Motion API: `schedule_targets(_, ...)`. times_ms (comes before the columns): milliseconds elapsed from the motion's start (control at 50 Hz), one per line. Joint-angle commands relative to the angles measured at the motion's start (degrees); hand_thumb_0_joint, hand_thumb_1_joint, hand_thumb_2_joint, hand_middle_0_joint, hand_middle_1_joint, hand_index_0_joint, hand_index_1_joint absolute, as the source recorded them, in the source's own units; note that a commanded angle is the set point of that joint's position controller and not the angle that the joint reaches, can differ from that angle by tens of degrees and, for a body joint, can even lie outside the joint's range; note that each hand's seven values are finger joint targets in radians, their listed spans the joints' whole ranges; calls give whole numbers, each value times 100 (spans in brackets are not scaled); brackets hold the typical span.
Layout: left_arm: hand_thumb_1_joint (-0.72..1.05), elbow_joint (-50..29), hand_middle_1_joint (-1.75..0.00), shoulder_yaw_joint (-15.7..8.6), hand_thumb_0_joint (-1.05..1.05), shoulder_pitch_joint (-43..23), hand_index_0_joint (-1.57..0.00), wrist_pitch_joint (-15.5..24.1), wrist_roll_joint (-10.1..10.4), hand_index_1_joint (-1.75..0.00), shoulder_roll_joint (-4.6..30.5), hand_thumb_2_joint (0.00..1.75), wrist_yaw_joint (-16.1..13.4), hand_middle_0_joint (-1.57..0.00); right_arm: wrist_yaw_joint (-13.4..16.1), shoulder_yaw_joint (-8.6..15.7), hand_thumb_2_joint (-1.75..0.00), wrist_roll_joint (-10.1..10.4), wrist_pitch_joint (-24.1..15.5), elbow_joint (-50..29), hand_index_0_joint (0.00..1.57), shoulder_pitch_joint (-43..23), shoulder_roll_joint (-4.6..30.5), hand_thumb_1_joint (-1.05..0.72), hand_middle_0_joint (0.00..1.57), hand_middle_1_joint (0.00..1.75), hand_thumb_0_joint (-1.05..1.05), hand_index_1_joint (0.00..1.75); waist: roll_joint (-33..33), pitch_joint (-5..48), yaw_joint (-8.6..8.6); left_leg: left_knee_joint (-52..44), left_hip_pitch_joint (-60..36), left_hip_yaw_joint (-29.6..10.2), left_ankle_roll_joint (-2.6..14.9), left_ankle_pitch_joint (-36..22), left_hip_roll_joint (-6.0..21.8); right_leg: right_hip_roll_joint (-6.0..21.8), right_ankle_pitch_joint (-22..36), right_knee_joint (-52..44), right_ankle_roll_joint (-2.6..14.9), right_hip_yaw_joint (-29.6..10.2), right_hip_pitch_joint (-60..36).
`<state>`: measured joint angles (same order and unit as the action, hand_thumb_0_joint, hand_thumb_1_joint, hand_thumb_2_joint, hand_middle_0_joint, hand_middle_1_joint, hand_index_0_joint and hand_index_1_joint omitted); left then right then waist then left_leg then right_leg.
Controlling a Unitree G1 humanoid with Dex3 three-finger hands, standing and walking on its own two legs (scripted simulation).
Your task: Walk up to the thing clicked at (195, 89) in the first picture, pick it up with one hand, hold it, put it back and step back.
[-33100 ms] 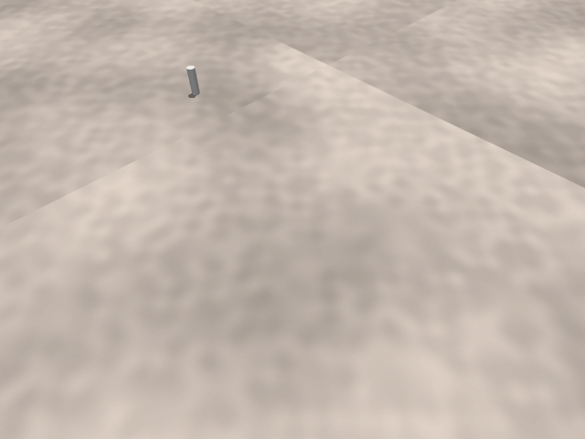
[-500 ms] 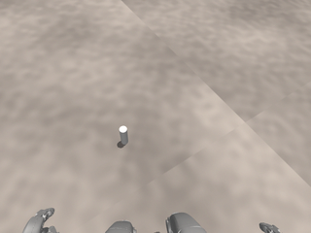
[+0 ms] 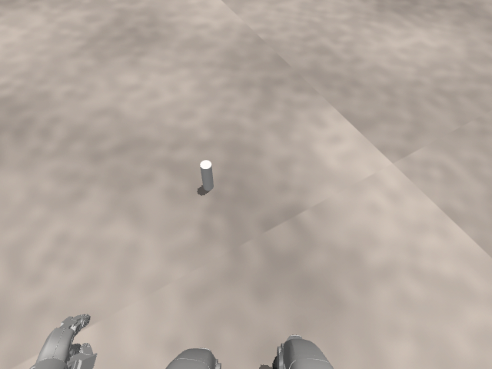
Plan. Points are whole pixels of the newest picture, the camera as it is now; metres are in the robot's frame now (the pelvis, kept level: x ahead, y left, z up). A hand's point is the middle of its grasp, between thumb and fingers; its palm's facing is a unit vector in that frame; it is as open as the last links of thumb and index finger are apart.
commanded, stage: step back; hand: left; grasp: from the side
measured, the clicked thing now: (207, 176) +0.89 +0.21 -0.66
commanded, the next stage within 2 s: stand in 1.44 s
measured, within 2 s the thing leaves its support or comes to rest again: neither
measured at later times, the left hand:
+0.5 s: hand out of the picture -0.10 +0.23 -0.12, palm faces +0.01 -0.90 -0.43, open 7.4 cm
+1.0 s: hand out of the picture -0.11 +0.22 -0.12, palm faces +0.09 -0.92 -0.38, open 7.4 cm
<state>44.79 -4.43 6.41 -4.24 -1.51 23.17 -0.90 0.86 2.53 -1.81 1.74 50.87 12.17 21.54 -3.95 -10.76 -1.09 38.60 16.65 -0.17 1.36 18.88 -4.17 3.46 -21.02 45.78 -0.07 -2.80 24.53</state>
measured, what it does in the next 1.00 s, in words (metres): walks backwards: right foot, then left foot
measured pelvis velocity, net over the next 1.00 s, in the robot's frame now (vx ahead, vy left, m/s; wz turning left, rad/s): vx -0.15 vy -0.05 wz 0.06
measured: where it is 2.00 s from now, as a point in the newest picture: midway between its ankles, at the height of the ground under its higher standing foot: outside the picture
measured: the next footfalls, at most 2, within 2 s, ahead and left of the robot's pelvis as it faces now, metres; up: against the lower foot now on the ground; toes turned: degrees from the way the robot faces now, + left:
right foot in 0.28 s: -0.10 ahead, -0.16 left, +0.00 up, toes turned +2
left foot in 0.58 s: -0.06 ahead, +0.10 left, +0.00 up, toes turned +3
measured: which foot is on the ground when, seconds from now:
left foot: down 0.00-0.30, up 0.32-0.56, down 0.58-1.00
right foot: up 0.00-0.26, down 0.28-1.00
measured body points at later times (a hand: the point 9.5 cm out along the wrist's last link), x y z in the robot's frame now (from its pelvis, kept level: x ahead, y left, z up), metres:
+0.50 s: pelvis -0.15 -0.05 +0.01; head -0.13 -0.06 +0.46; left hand -0.10 +0.28 -0.10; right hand -0.07 -0.37 -0.11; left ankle -0.13 +0.09 -0.67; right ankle -0.15 -0.17 -0.71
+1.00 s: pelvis -0.15 -0.05 +0.02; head -0.14 -0.06 +0.47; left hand -0.11 +0.27 -0.10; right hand -0.06 -0.36 -0.11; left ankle -0.13 +0.09 -0.69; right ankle -0.14 -0.16 -0.71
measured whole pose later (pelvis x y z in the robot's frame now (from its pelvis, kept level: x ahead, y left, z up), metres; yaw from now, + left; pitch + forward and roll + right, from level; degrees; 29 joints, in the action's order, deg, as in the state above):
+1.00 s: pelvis -0.15 -0.05 +0.02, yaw +3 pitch -3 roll +0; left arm 56.6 -3.2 11.7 2.5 -1.9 19.7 0.3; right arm -0.8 3.1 -1.8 0.1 57.6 11.7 22.4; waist 1.9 -3.7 -2.3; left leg 44.0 20.3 -4.0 0.0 25.4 -0.3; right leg 0.8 -17.1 32.2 0.7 2.9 12.5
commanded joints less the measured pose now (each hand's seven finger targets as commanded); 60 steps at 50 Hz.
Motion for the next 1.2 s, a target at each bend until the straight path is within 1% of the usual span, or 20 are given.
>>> schedule_targets(0,90,-489,-30,-340,0,-242,-20,30,33,-30,1121,90,-88,-20,115,546,-90,-38,-266,-588,20,-148,2005,-90,20,30,0,30,906,1253,199,-1707,230,-2652,1447,-2644,2498,-688,-1364,2562,134,-952,51)
schedule_targets(40,90,-220,-30,-314,0,388,-20,28,123,-30,1055,90,-57,-20,175,409,-90,-37,-249,-654,20,-572,1672,-90,20,30,0,30,999,1262,-179,-1387,21,-1629,1168,-2790,1996,-793,-879,2985,141,-866,219)
schedule_targets(180,90,-159,-30,-285,0,444,-20,160,21,-30,919,90,73,-20,126,449,-90,-85,-112,-729,20,-270,1622,-90,20,30,0,30,1454,1493,163,-1177,-622,-1379,1097,-1533,1811,-428,-850,-34,-52,-54,-361)
schedule_targets(240,90,354,-30,-310,0,1223,-20,276,-8,-30,873,90,76,-20,57,442,-90,-18,32,-699,20,-450,1684,-90,20,30,0,30,1492,1761,-121,-794,-63,-1023,723,-565,1505,-586,86,-2169,175,444,-1592)
schedule_targets(260,90,410,-30,-399,0,1245,-20,328,-100,-30,1146,90,62,-20,42,343,-90,3,55,-701,20,-330,1339,-90,20,30,0,30,800,1509,-74,-105,908,-814,391,202,1098,-224,-138,-2318,297,-424,-1936)
schedule_targets(280,90,241,-30,-559,0,1092,-20,343,-158,-30,1754,90,55,-20,61,217,-90,41,-5,-912,20,-482,914,-90,20,30,0,30,-815,1182,-183,934,2298,-443,-8,1154,21,1055,-835,-2745,749,-2440,-1794)
schedule_targets(300,90,21,-30,-630,0,564,-20,334,-171,-30,2276,90,29,-20,170,360,-90,17,6,-900,20,-806,1182,-90,20,30,0,30,-1139,896,-439,1993,1577,-972,-242,1642,137,2218,-1315,-3203,1677,-3489,44)
schedule_targets(360,90,-66,-30,-405,0,-271,-20,460,-122,-30,1469,90,-36,-20,112,321,-90,126,-51,-474,20,-334,1252,-90,20,30,0,30,-22,479,209,2721,1585,-987,-207,523,-95,1066,201,-2386,1041,-1424,-255)
schedule_targets(480,90,174,-30,-464,0,383,-20,564,-168,-30,1539,90,14,-20,-102,307,-90,-30,-187,-369,20,-457,1180,-90,20,30,0,30,-656,721,-290,571,1174,-378,-280,972,382,1089,-1685,-2466,1096,-1446,-1260)
schedule_targets(560,90,242,-30,-215,0,364,-20,459,-99,-30,1212,90,78,-20,-92,432,-90,-26,-335,139,20,182,1155,-90,20,30,0,30,-51,889,109,-1649,-1194,-135,6,242,211,687,-892,-1572,713,-628,-167)
schedule_targets(600,90,274,-30,-123,0,131,-20,486,58,-30,895,90,80,-20,-88,535,-90,-62,-389,92,20,239,1905,-90,20,30,0,30,1472,931,276,-2603,-927,-3473,1019,2718,2192,-324,-1160,30,124,465,835)
schedule_targets(620,90,298,-30,-249,0,-10,-20,523,-1,-30,1309,90,68,-20,-113,585,-90,-38,-401,12,20,58,2014,-90,20,30,0,30,1065,621,289,-2728,-186,-3557,1374,2782,2387,-107,-1210,554,147,-5,412)
schedule_targets(760,90,897,-30,-210,0,807,-20,686,-4,-30,917,90,94,-20,-140,308,-90,13,-276,-11,20,-544,1219,-90,20,30,0,30,1085,908,-187,-1467,779,-1100,407,1025,1166,-473,312,-1931,145,525,-1967)
schedule_targets(780,90,928,-30,-266,0,897,-20,711,-42,-30,1049,90,56,-20,-127,236,-90,44,-260,-20,20,-373,980,-90,20,30,0,30,596,978,-227,-876,1193,-877,217,972,937,-220,174,-2242,228,-28,-2495)
schedule_targets(820,90,854,-30,-418,0,757,-20,777,-97,-30,1845,90,10,-20,-51,264,-90,15,-230,-29,20,-474,999,-90,20,30,0,30,-406,623,-284,1086,1589,-592,-89,1436,286,1871,-2262,-3447,1199,-2875,-1413)
schedule_targets(840,90,690,-30,-416,0,427,-20,791,-76,-30,1754,90,12,-20,-50,321,-90,14,-251,72,20,-275,1209,-90,20,30,0,30,-34,428,-149,1309,1428,-796,-124,1218,477,1973,-2072,-3341,1436,-2872,-1178)
schedule_targets(1040,90,663,-30,-39,0,-43,-20,690,42,-30,1028,90,54,-20,-69,343,-90,-36,-385,512,20,29,948,-90,20,30,0,30,-44,1159,240,-1430,-1132,-108,-42,-973,544,644,1887,-1473,492,-81,-541)
schedule_targets(1080,90,748,-30,23,0,23,-20,613,190,-30,829,90,41,-20,-41,364,-90,-21,-420,370,20,-432,1476,-90,20,30,0,30,1142,1279,54,-1934,-441,-1909,706,-418,1928,-211,-222,-857,105,396,-677)
schedule_targets(1100,90,885,-30,5,0,105,-20,590,164,-30,939,90,29,-20,-59,368,-90,7,-405,355,20,-650,1524,-90,20,30,0,30,1100,1190,0,-1980,-110,-1910,911,-98,2026,-165,-584,-875,134,298,-1076)
schedule_targets(1180,90,1181,-30,13,0,284,-20,727,114,-30,1024,90,13,-20,-57,191,-90,69,-383,452,20,-992,1104,-90,20,30,0,30,1035,1377,-115,-1379,-196,-809,195,-1660,1302,121,1320,-1939,203,-85,-1785)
